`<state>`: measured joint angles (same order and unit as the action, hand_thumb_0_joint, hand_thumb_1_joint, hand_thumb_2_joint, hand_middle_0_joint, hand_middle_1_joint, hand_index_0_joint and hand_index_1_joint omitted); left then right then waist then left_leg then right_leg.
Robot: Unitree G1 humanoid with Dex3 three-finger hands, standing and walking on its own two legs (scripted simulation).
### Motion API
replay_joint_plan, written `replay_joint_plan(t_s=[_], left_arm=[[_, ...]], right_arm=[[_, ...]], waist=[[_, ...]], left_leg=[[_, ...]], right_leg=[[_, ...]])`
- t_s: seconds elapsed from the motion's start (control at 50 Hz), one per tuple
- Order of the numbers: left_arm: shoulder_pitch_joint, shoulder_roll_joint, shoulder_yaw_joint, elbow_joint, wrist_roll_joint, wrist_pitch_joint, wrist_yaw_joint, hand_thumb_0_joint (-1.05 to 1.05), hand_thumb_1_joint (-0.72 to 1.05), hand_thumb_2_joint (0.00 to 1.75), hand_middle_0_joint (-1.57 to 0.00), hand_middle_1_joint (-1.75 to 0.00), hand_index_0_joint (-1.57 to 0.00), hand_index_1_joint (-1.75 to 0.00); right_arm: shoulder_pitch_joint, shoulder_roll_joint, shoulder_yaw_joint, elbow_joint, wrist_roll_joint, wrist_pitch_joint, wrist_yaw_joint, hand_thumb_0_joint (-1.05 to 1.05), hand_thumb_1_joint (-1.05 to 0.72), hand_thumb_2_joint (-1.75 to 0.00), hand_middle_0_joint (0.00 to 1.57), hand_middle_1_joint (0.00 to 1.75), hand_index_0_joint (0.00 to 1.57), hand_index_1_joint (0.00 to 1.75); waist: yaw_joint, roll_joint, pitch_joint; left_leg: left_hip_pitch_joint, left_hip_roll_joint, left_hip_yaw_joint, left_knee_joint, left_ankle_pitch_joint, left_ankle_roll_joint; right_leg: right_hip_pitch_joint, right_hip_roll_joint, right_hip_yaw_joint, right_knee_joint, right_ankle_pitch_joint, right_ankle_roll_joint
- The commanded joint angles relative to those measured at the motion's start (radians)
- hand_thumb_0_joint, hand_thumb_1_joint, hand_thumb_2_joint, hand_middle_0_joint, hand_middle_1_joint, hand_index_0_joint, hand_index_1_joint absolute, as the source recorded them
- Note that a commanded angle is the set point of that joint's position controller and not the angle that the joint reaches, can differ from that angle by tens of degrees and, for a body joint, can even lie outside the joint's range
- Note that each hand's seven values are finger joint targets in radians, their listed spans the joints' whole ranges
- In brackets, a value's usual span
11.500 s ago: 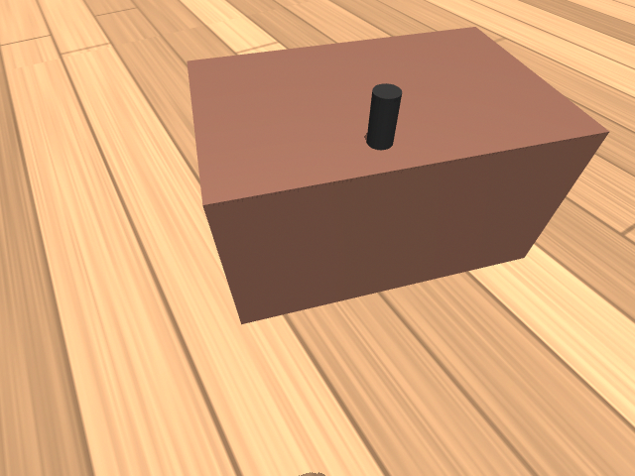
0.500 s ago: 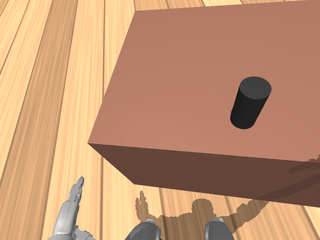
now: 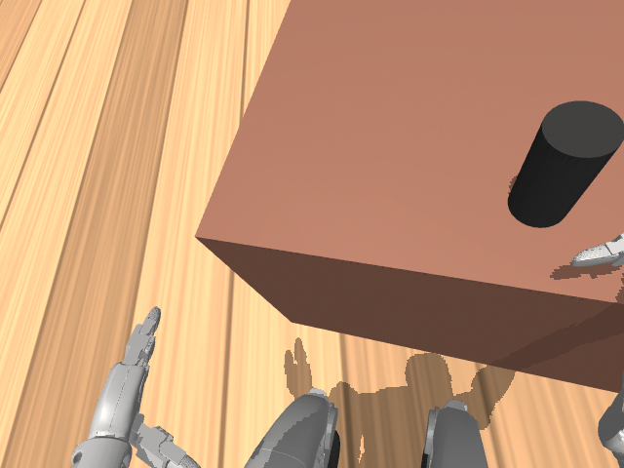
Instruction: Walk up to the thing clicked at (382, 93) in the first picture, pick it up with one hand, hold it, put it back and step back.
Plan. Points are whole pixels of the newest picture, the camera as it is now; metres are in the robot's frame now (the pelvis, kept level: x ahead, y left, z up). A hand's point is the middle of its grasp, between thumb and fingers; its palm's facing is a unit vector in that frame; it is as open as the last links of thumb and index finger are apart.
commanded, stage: close in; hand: right
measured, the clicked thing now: (556, 171) +0.49 -0.19 +0.01
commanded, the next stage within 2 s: rest palm in 0.36 s
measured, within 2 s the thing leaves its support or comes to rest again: leaves its support in 1.84 s
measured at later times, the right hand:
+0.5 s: hand (567, 197) +0.46 -0.21 +0.00, palm faces +0.19 +0.98 +0.02, open 17.5 cm
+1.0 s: hand (553, 176) +0.49 -0.19 +0.00, palm faces +0.20 +0.98 +0.01, open 15.5 cm
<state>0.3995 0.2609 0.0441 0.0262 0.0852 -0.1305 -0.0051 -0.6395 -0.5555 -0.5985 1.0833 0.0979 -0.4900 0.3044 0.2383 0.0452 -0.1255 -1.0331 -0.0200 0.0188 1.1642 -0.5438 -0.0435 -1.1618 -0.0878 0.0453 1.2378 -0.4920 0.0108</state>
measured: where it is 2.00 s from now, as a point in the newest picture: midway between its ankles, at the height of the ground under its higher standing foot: outside the picture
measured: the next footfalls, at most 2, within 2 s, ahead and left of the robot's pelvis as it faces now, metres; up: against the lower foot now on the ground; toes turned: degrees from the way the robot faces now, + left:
none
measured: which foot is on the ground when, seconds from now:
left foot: down 0.00-1.00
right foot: down 0.00-1.00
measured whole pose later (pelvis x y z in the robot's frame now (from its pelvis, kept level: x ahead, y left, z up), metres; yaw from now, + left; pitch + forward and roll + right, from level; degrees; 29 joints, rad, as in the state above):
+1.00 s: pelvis -0.01 +0.01 -0.01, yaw +0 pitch +25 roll +5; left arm 0.42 0.25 0.06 -0.10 0.10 0.01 -0.06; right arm -0.75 -0.44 -0.49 1.10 -0.01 -0.49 0.02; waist 0.25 0.00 -0.15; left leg -1.11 -0.03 0.02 1.23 -0.56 -0.04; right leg -1.24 -0.09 0.05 1.29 -0.50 0.02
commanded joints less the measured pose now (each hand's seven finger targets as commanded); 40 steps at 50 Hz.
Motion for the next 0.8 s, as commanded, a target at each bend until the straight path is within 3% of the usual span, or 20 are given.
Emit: replay_joint_plan(t_s=[0.0, 0.04, 0.06, 0.08, 0.12, 0.16, 0.18, 0.2, 0.24, 0.26, 0.32, 0.38, 0.44, 0.5, 0.56, 0.6, 0.68, 0.7, 0.76, 0.78], left_arm=[[0.016, 0.162, 0.115, -0.221, -0.007, -0.01, 0.004, 0.0, -0.55, 0.04, -0.05, -0.05, -0.05, -0.05], [0.046, 0.134, 0.105, -0.172, -0.006, 0.008, 0.0, 0.0, -0.54, 0.04, -0.05, -0.05, -0.05, -0.05], [0.052, 0.107, 0.08, -0.196, -0.005, 0.013, -0.009, 0.0, -0.54, 0.04, -0.05, -0.05, -0.05, -0.05], [0.049, 0.116, 0.091, -0.172, -0.008, 0.018, -0.01, 0.0, -0.53, 0.03, -0.05, -0.05, -0.05, -0.05], [-0.011, 0.142, 0.106, -0.274, -0.006, 0.018, -0.007, 0.0, -0.53, 0.03, -0.05, -0.05, -0.06, -0.05], [0.042, 0.188, 0.168, -0.286, -0.007, 0.028, -0.008, 0.0, -0.54, 0.04, -0.05, -0.05, -0.05, -0.05], [0.092, 0.191, 0.172, -0.239, -0.009, 0.038, -0.011, 0.0, -0.53, 0.03, -0.05, -0.06, -0.06, -0.05], [0.112, 0.146, 0.135, -0.217, -0.014, 0.044, -0.019, 0.0, -0.53, 0.03, -0.05, -0.05, -0.05, -0.05], [0.021, 0.17, 0.148, -0.335, -0.019, 0.037, -0.015, 0.0, -0.54, 0.03, -0.05, -0.05, -0.05, -0.05], [0.068, 0.163, 0.147, -0.287, -0.015, 0.047, -0.016, 0.0, -0.53, 0.03, -0.05, -0.05, -0.05, -0.05], [0.069, 0.126, 0.123, -0.267, -0.017, 0.049, -0.024, 0.0, -0.52, 0.03, -0.05, -0.05, -0.05, -0.04], [0.063, 0.154, 0.144, -0.331, -0.01, 0.049, -0.021, 0.0, -0.52, 0.02, -0.04, -0.05, -0.05, -0.04], [0.103, 0.129, 0.122, -0.26, -0.008, 0.062, -0.028, 0.0, -0.52, 0.03, -0.04, -0.06, -0.05, -0.05], [0.036, 0.152, 0.127, -0.381, -0.004, 0.063, -0.028, 0.0, -0.6, 0.08, -0.04, -0.04, -0.02, -0.06], [0.102, 0.132, 0.13, -0.282, -0.01, 0.079, -0.032, 0.0, -0.6, 0.08, -0.04, -0.04, -0.03, -0.06], [0.036, 0.164, 0.16, -0.349, -0.004, 0.074, -0.028, 0.0, -0.59, 0.08, -0.04, -0.04, -0.03, -0.06], [0.041, 0.098, 0.091, -0.297, -0.005, 0.079, -0.039, 0.0, -0.54, 0.05, -0.04, -0.05, -0.04, -0.05], [0.041, 0.119, 0.117, -0.302, -0.003, 0.082, -0.034, 0.0, -0.55, 0.05, -0.04, -0.05, -0.04, -0.05], [0.07, 0.138, 0.129, -0.302, 0.001, 0.095, -0.032, 0.0, -0.54, 0.05, -0.04, -0.05, -0.04, -0.05], [0.046, 0.14, 0.134, -0.343, 0.0, 0.089, -0.033, 0.0, -0.54, 0.05, -0.04, -0.05, -0.04, -0.05]], right_arm=[[-0.369, -0.299, -0.024, -0.32, -0.007, -0.091, -0.072, 0.0, 0.56, -0.02, 0.05, 0.04, 0.05, 0.04], [-0.308, -0.245, -0.002, -0.229, -0.017, -0.083, -0.09, 0.0, 0.56, -0.02, 0.05, 0.04, 0.05, 0.04], [-0.268, -0.142, 0.056, -0.171, -0.021, -0.075, -0.093, 0.0, 0.56, -0.03, 0.05, 0.04, 0.05, 0.04], [-0.256, -0.162, 0.032, -0.167, -0.019, -0.076, -0.1, 0.0, 0.54, -0.03, 0.06, 0.04, 0.05, 0.04], [-0.373, -0.235, 0.005, -0.313, -0.03, -0.097, -0.12, 0.0, 0.56, -0.03, 0.05, 0.04, 0.05, 0.04], [-0.337, -0.168, 0.042, -0.243, -0.032, -0.084, -0.127, 0.0, 0.55, -0.03, 0.05, 0.04, 0.05, 0.04], [-0.287, -0.136, 0.044, -0.171, -0.028, -0.071, -0.132, 0.0, 0.53, -0.03, 0.05, 0.04, 0.05, 0.04], [-0.255, -0.095, 0.063, -0.129, -0.028, -0.063, -0.138, 0.0, 0.54, -0.03, 0.05, 0.04, 0.05, 0.04], [-0.374, -0.139, 0.049, -0.268, -0.034, -0.081, -0.153, 0.0, 0.54, -0.03, 0.05, 0.04, 0.05, 0.04], [-0.375, -0.156, 0.043, -0.235, -0.042, -0.079, -0.164, 0.0, 0.54, -0.02, 0.05, 0.04, 0.05, 0.04], [-0.358, -0.066, 0.096, -0.196, -0.043, -0.074, -0.166, 0.0, 0.51, -0.02, 0.06, 0.04, 0.05, 0.04], [-0.43, -0.148, 0.058, -0.288, -0.06, -0.091, -0.187, 0.0, 0.53, -0.03, 0.05, 0.04, 0.04, 0.04], [-0.382, -0.064, 0.101, -0.214, -0.058, -0.075, -0.195, 0.0, 0.53, -0.03, 0.05, 0.04, 0.04, 0.05], [-0.447, -0.121, 0.082, -0.313, -0.076, -0.084, -0.221, 0.0, 0.54, -0.01, 0.09, 0.04, 0.08, 0.04], [-0.351, -0.034, 0.119, -0.178, -0.071, -0.06, -0.225, 0.0, 0.54, 0.0, 0.09, 0.03, 0.08, 0.03], [-0.417, -0.087, 0.088, -0.267, -0.08, -0.074, -0.244, 0.0, 0.58, 0.0, 0.11, 0.04, 0.1, 0.04], [-0.398, -0.042, 0.111, -0.216, -0.086, -0.076, -0.26, 0.0, 0.59, -0.01, 0.29, 0.14, 0.29, 0.14], [-0.456, -0.109, 0.081, -0.248, -0.096, -0.086, -0.271, 0.0, 0.59, -0.01, 0.3, 0.15, 0.3, 0.15], [-0.48, -0.095, 0.098, -0.231, -0.1, -0.086, -0.275, 0.0, 0.55, -0.05, 0.38, 0.21, 0.37, 0.21], [-0.481, -0.044, 0.128, -0.214, -0.099, -0.084, -0.271, 0.0, 0.55, -0.06, 0.41, 0.23, 0.41, 0.23]], waist=[[-0.09, -0.379, -0.605], [-0.078, -0.361, -0.524], [-0.052, -0.295, -0.472], [-0.059, -0.28, -0.431], [-0.059, -0.291, -0.557], [-0.019, -0.252, -0.545], [-0.005, -0.216, -0.46], [-0.013, -0.194, -0.387], [-0.013, -0.189, -0.493], [-0.013, -0.199, -0.482], [-0.005, -0.202, -0.4], [-0.009, -0.236, -0.55], [-0.01, -0.243, -0.473], [-0.022, -0.245, -0.601], [-0.002, -0.218, -0.441], [-0.007, -0.233, -0.552], [-0.018, -0.225, -0.459], [-0.008, -0.226, -0.48], [0.014, -0.248, -0.487], [0.031, -0.239, -0.502]], left_leg=[[0.105, -0.037, 0.044, -0.1, 0.345, 0.07], [0.076, -0.038, 0.044, -0.104, 0.321, 0.069], [0.087, -0.039, 0.041, -0.107, 0.341, 0.063], [0.071, -0.038, 0.037, -0.107, 0.325, 0.062], [0.113, -0.036, 0.029, -0.099, 0.347, 0.06], [0.12, -0.039, 0.034, -0.111, 0.347, 0.054], [0.095, -0.041, 0.038, -0.12, 0.316, 0.053], [0.087, -0.04, 0.035, -0.125, 0.305, 0.051], [0.102, -0.037, 0.027, -0.125, 0.284, 0.051], [0.097, -0.037, 0.024, -0.129, 0.263, 0.051], [0.058, -0.036, 0.024, -0.118, 0.251, 0.052], [0.097, -0.036, 0.021, -0.097, 0.312, 0.049], [0.068, -0.037, 0.021, -0.098, 0.305, 0.05], [0.143, -0.036, 0.013, -0.095, 0.34, 0.044], [0.083, -0.039, 0.016, -0.105, 0.297, 0.046], [0.115, -0.037, 0.013, -0.094, 0.333, 0.043], [0.064, -0.042, 0.024, -0.082, 0.29, 0.049], [0.073, -0.041, 0.018, -0.087, 0.279, 0.049], [0.056, -0.044, 0.027, -0.086, 0.253, 0.055], [0.054, -0.045, 0.031, -0.083, 0.272, 0.053]], right_leg=[[0.596, 0.021, 0.022, -0.142, 0.474, 0.01], [0.562, 0.018, 0.014, -0.14, 0.429, 0.008], [0.491, 0.022, 0.012, -0.131, 0.402, -0.002], [0.446, 0.024, 0.008, -0.127, 0.361, -0.005], [0.48, 0.02, 0.01, -0.117, 0.368, -0.009], [0.486, 0.021, 0.008, -0.116, 0.34, -0.015], [0.436, 0.022, 0.008, -0.122, 0.29, -0.019], [0.378, 0.027, 0.004, -0.129, 0.259, -0.022], [0.414, 0.022, 0.012, -0.13, 0.237, -0.023], [0.417, 0.023, 0.006, -0.128, 0.216, -0.024], [0.364, 0.03, 0.002, -0.127, 0.194, -0.021], [0.443, 0.028, 0.003, -0.102, 0.267, -0.022], [0.402, 0.033, -0.002, -0.101, 0.255, -0.021], [0.43, 0.034, -0.003, -0.092, 0.279, -0.023], [0.354, 0.037, -0.003, -0.1, 0.227, -0.022], [0.402, 0.03, 0.001, -0.088, 0.268, -0.024], [0.355, 0.029, 0.003, -0.1, 0.236, -0.02], [0.349, 0.03, 0.003, -0.097, 0.219, -0.021], [0.395, 0.027, 0.007, -0.116, 0.202, -0.016], [0.411, 0.026, 0.011, -0.112, 0.222, -0.017]])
